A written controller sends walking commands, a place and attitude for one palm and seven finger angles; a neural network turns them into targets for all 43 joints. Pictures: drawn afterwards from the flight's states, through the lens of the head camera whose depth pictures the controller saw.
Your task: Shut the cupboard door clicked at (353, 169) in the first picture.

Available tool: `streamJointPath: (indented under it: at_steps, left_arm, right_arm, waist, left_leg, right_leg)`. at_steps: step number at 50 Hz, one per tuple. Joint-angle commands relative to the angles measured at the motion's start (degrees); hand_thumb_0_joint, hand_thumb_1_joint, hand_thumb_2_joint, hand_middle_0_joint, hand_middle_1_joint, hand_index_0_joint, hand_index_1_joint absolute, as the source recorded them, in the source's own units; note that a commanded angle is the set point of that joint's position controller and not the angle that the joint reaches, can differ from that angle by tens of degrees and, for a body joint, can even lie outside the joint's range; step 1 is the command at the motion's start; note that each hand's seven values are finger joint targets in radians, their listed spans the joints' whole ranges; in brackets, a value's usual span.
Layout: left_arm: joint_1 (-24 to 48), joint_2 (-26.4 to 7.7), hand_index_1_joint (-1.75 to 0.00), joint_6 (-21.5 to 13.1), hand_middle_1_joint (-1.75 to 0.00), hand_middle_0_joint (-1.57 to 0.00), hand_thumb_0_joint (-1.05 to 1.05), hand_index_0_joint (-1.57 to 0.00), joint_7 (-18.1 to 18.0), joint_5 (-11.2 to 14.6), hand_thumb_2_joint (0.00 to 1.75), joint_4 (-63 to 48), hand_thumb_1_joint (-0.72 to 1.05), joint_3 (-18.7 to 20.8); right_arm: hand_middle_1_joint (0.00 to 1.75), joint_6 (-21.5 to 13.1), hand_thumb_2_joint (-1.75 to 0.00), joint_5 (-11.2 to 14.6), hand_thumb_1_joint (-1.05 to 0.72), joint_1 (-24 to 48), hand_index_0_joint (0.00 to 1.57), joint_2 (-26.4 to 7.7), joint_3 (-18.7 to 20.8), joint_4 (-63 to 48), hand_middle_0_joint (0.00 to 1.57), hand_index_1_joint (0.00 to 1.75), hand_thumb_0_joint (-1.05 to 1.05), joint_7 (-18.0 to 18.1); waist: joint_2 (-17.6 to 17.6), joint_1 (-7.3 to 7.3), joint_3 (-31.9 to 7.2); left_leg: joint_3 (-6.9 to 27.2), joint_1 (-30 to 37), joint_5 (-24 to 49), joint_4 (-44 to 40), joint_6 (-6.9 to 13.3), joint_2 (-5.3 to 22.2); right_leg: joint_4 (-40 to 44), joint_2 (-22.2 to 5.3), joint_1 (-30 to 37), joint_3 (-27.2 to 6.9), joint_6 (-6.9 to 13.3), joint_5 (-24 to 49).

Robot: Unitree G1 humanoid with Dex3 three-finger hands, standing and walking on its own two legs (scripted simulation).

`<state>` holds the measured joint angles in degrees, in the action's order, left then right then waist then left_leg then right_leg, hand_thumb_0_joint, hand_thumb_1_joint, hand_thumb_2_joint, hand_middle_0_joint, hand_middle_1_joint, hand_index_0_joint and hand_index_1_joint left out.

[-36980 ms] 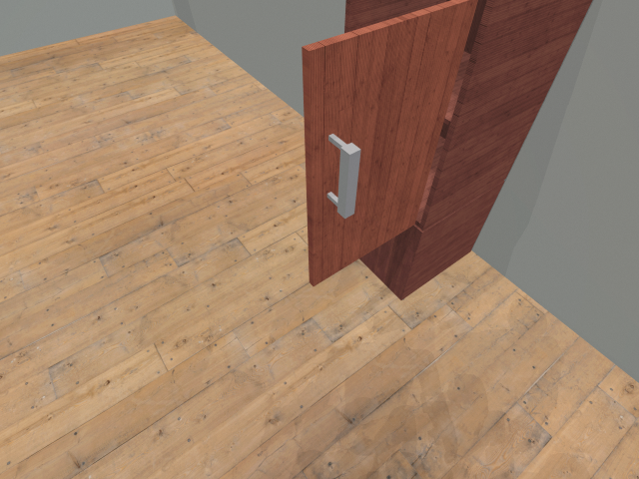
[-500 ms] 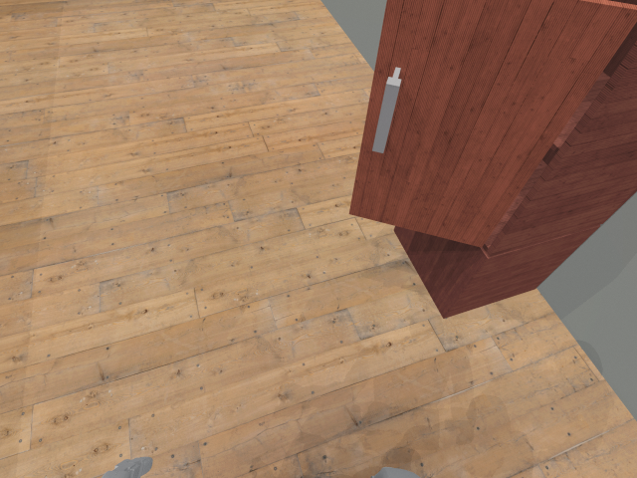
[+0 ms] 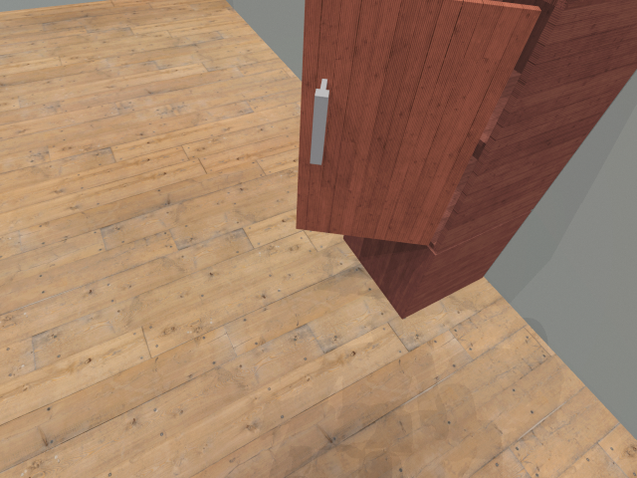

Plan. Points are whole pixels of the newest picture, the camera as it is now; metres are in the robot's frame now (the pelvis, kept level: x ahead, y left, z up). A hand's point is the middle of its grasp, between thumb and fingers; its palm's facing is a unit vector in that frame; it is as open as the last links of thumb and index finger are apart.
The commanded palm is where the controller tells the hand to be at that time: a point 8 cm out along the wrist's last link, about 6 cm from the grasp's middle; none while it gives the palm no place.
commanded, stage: take the last steps up to it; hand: left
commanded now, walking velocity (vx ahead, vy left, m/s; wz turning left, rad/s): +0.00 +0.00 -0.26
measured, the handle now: (320, 122) +0.72 +0.05 +0.03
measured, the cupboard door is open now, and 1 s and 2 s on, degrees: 55 55 55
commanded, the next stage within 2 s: come to a stop and stand still in 0.88 s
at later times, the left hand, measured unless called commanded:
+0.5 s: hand (237, 443) +0.19 +0.12 -0.15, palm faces -0.17 -0.96 -0.21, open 7.4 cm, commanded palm none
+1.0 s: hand (273, 436) +0.21 +0.07 -0.18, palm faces -0.06 -0.99 -0.12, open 7.4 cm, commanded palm none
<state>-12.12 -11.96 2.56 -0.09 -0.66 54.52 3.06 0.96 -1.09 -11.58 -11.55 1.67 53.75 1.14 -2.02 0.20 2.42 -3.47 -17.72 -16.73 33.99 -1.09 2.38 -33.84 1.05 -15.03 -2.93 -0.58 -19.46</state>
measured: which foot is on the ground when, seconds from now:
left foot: down 0.00-0.48, up 0.50-0.84, down 0.86-1.00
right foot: up 0.00-0.46, down 0.48-0.88, up 0.90-1.00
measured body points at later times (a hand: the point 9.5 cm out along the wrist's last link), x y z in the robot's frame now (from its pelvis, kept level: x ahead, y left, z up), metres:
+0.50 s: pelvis +0.06 -0.06 +0.00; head +0.08 -0.07 +0.45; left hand +0.20 +0.17 -0.14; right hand -0.05 -0.29 -0.15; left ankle +0.01 +0.10 -0.72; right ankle +0.06 -0.18 -0.73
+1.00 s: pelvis +0.22 -0.09 +0.00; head +0.25 -0.07 +0.45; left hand +0.21 +0.13 -0.17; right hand +0.28 -0.32 -0.13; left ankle +0.28 -0.02 -0.73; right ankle +0.12 -0.19 -0.65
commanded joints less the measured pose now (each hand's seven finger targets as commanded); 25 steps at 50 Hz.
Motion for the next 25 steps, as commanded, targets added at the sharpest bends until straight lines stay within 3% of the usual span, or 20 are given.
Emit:
streamJointPath:
  at_steps: [1, 2, 3, 5, 9, 12, 16, 19, 20, 21, 22, 23, 24, 25]
  left_arm:
    - [0.6, -5.5, -0.3, -0.2, -0.3, -0.2, 0.0, -0.2, -0.4, -0.1, 0.9, -5.0, 0.9, 1.8]
    - [0.6, -5.7, -0.3, 0.2, -0.3, -0.2, 0.0, -0.2, -0.2, -0.4, 0.9, -4.0, 0.9, 2.0]
    - [0.5, -5.8, -0.3, 0.2, -0.3, -0.2, 0.0, -0.2, 0.2, -0.5, 0.9, -3.5, 0.9, 2.4]
    - [0.8, -5.2, -0.3, 0.1, -0.3, -0.2, 0.0, -0.2, 1.2, -0.8, 0.9, -3.1, 0.9, 2.1]
    - [2.8, -4.4, -0.3, -0.4, -0.3, -0.2, 0.0, -0.2, 2.3, -1.1, 0.9, -3.1, 0.9, 1.8]
    - [5.4, -4.0, -0.3, -0.7, -0.3, -0.2, 0.0, -0.2, 2.9, -1.2, 0.9, -3.8, 0.9, 1.6]
    - [7.9, -3.5, -0.3, -1.2, -0.3, -0.2, 0.0, -0.2, 3.4, -1.2, 0.9, -4.1, 0.9, 1.0]
    - [6.4, -2.9, -0.3, -1.6, -0.3, -0.2, 0.0, -0.2, 3.5, -1.0, 0.9, -3.1, 0.9, 1.0]
    - [4.2, -3.2, -0.3, -1.7, -0.3, -0.2, 0.0, -0.2, 3.4, -1.0, 0.9, -2.4, 0.9, 1.2]
    - [1.3, -4.0, -0.3, -2.0, -0.3, -0.2, 0.0, -0.2, 3.3, -1.0, 0.9, -1.1, 0.9, 1.5]
    - [-4.3, -5.2, -0.3, -2.5, -0.3, -0.2, 0.0, -0.2, 2.9, -1.0, 0.9, 1.1, 0.9, 1.9]
    - [-10.1, -9.0, -0.3, -3.3, -0.3, -0.2, 0.0, -0.2, 2.2, -1.2, 0.9, 3.2, 0.9, 2.7]
    - [-15.1, -14.0, -0.3, -3.9, -0.3, -0.2, 0.0, -0.2, 1.2, -1.2, 0.9, 5.1, 0.9, 3.7]
    - [-14.2, -14.2, -0.3, -3.7, -0.3, -0.2, 0.0, -0.2, 0.5, -0.4, 0.9, 4.9, 0.9, 3.2]
  right_arm:
    - [0.3, -1.0, -0.9, -0.8, -0.9, -6.1, 0.2, -12.8, 2.2, -2.7, 0.2, 0.3, 0.0, 1.6]
    - [0.3, -1.3, -0.9, -0.8, -0.9, -4.5, 0.2, -11.2, 1.7, -2.7, 0.2, 0.3, 0.0, 1.9]
    - [0.3, -1.3, -0.9, -1.0, -0.9, -3.6, 0.2, -10.2, 1.4, -3.1, 0.2, 0.3, 0.0, 1.9]
    - [0.3, -1.5, -0.9, -1.2, -0.9, -4.6, 0.2, -10.0, 1.4, -2.8, 0.2, 0.3, 0.0, 1.7]
    - [0.3, -2.4, -0.9, -1.0, -0.9, -9.2, 0.2, -10.3, 2.3, -0.7, 0.2, 0.3, 0.0, 1.5]
    - [0.3, -3.0, -0.9, -1.1, -0.9, -11.9, 0.2, -10.2, 2.7, 0.9, 0.2, 0.3, 0.0, 1.4]
    - [0.3, -3.0, -0.9, -1.2, -0.9, -12.7, 0.2, -10.6, 3.2, 2.5, 0.2, 0.3, 0.0, 1.0]
    - [0.3, -2.8, -0.9, -1.3, -0.9, -10.9, 0.2, -11.4, 3.6, 3.1, 0.2, 0.3, 0.0, 0.5]
    - [0.3, -2.8, -0.9, -1.2, -0.9, -9.7, 0.2, -11.5, 3.6, 3.2, 0.2, 0.3, 0.0, 0.4]
    - [0.3, -2.7, -0.9, -1.0, -0.9, -9.3, 0.2, -10.7, 3.4, 3.3, 0.2, 0.3, 0.0, 0.2]
    - [0.3, -2.6, -0.9, -0.9, -0.9, -8.1, 0.2, -9.9, 3.2, 3.6, 0.2, 0.3, 0.0, 0.0]
    - [0.3, -2.7, -0.9, -0.2, -0.9, -7.5, 0.2, -7.2, 2.6, 2.9, 0.2, 0.3, 0.0, -0.5]
    - [0.3, -2.8, -0.9, 0.1, -0.9, -4.6, 0.2, -2.9, 1.3, 0.4, 0.2, 0.3, 0.0, -0.8]
    - [0.3, -2.4, -0.9, -0.1, -0.9, -2.6, 0.2, -5.4, 1.7, -0.3, 0.2, 0.3, 0.0, -0.8]
  waist:
    - [14.5, -1.87, -2.9]
    - [15.5, -1.12, -1.7]
    - [14.1, -0.79, -0.9]
    - [11.2, -1.24, -1.4]
    - [10.0, -3.12, -2.2]
    - [9.8, -4.08, -1.3]
    - [10.4, -4.63, 0.2]
    - [12.3, -3.48, 0.5]
    - [12.4, -2.03, 0.4]
    - [9.4, -0.53, -0.3]
    - [6.1, 2.31, -2.0]
    - [-3.5, 4.89, -3.9]
    - [-18.5, 7.27, -3.6]
    - [-12.8, 6.65, -0.9]
  left_leg:
    - [20.0, 7.1, 22.1, -17.2, 11.2, 21.8]
    - [17.7, 4.8, 20.9, -18.5, 10.2, 19.5]
    - [15.6, 5.0, 18.1, -18.4, 9.5, 17.9]
    - [12.5, 8.7, 10.7, -19.3, 8.6, 16.3]
    - [10.9, 14.5, 2.0, -21.7, 8.2, 16.7]
    - [10.6, 16.6, 1.2, -23.1, 8.7, 18.2]
    - [7.5, 15.6, 1.1, -22.7, 8.7, 17.9]
    - [5.2, 10.0, -1.1, -21.4, 8.0, 17.3]
    - [4.3, 7.5, -2.1, -19.9, 7.4, 16.8]
    - [3.3, 3.6, -3.1, -16.7, 6.2, 15.4]
    - [-0.1, 0.2, -4.5, -10.6, 4.2, 11.9]
    - [-5.7, -8.9, -8.5, 0.5, 2.0, 6.9]
    - [-7.7, -20.3, -21.2, 16.5, 0.4, 0.0]
    - [-0.8, -21.6, -19.1, 25.4, 1.4, 1.8]
  right_leg:
    - [-23.2, -0.9, -10.5, -0.9, 0.2, -14.3]
    - [-26.0, -1.5, -11.2, -1.7, -0.3, -11.5]
    - [-27.8, -1.9, -12.0, -1.1, -0.6, -9.2]
    - [-28.0, -1.7, -14.5, 1.0, -0.7, -6.7]
    - [-26.0, -2.9, -18.6, 2.4, -0.9, -1.9]
    - [-21.9, -4.2, -20.5, 2.5, -0.9, -0.6]
    - [-10.5, -4.4, -16.4, 5.0, -0.6, -0.8]
    - [-3.4, -3.2, -8.0, 7.4, 0.1, -0.6]
    - [-0.1, -2.9, -3.7, 7.8, 0.3, 1.4]
    - [4.9, -1.7, 3.8, 8.3, 0.7, 5.2]
    - [9.2, -1.2, 11.2, 8.0, 1.4, 6.5]
    - [14.0, -8.0, 20.9, -0.1, 4.0, -2.0]
    - [22.2, -20.2, 24.2, -20.0, 9.6, -11.1]
    - [26.6, -23.1, 17.4, -23.3, 12.5, -16.2]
